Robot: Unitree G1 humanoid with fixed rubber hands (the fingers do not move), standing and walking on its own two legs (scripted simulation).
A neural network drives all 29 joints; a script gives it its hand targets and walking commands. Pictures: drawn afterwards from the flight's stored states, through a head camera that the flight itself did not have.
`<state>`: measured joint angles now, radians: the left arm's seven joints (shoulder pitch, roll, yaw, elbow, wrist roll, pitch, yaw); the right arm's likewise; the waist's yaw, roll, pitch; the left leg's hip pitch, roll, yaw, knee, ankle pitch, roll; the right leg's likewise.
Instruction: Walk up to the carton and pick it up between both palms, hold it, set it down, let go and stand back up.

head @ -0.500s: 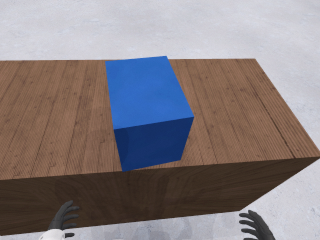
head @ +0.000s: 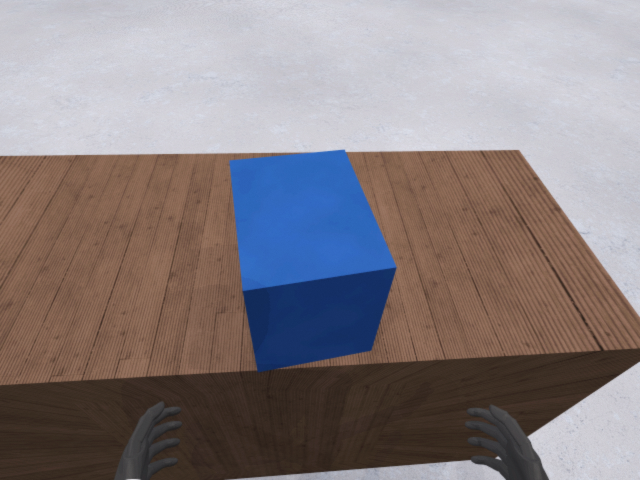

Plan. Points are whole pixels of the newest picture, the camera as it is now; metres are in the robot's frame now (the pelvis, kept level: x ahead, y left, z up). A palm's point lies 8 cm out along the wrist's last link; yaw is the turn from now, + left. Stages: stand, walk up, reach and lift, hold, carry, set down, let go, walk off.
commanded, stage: reach and lift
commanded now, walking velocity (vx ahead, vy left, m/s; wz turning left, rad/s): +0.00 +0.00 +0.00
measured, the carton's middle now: (302, 258) +0.41 +0.05 +0.03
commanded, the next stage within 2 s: none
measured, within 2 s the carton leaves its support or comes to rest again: neither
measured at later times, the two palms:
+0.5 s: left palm (156, 439) +0.17 +0.19 +0.01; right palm (513, 439) +0.18 -0.21 +0.00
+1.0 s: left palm (165, 396) +0.20 +0.18 +0.06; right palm (510, 383) +0.23 -0.20 +0.05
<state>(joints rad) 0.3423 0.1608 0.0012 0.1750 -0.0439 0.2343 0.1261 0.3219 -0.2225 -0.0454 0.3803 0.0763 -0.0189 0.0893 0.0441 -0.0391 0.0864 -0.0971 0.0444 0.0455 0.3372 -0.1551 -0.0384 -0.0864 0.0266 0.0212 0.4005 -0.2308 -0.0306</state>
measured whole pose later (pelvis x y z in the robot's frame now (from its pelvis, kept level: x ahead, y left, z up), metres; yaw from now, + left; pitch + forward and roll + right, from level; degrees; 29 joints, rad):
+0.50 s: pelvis +0.02 +0.00 +0.00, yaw -1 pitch -5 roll +0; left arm 0.49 0.06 -0.07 -0.17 -0.03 0.21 0.21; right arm 0.43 -0.26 0.04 0.07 0.24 -0.03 0.07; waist 0.05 -0.03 0.08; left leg -0.05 0.05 0.05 0.30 -0.17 -0.04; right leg -0.03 0.04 0.03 0.33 -0.22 -0.03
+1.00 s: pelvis -0.01 -0.02 +0.00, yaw -1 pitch -5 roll +1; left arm 0.28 0.08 -0.01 -0.33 -0.10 0.41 0.22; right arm 0.23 -0.25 0.08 -0.10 0.31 0.13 -0.05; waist 0.07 -0.04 0.12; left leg -0.05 0.07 0.04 0.26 -0.11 -0.07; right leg -0.07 0.06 0.03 0.37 -0.20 -0.06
